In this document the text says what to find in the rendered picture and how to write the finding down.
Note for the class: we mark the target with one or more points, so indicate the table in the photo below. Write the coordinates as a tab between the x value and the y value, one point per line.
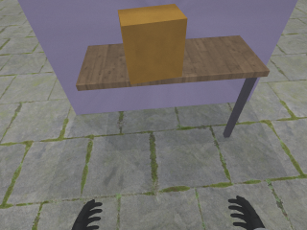
215	58

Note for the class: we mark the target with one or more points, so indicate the robot left hand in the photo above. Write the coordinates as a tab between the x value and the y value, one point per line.
84	219

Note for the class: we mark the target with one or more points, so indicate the robot right hand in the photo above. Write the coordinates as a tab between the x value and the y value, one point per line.
252	220

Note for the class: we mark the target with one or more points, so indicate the carton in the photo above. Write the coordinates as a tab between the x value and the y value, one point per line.
154	42

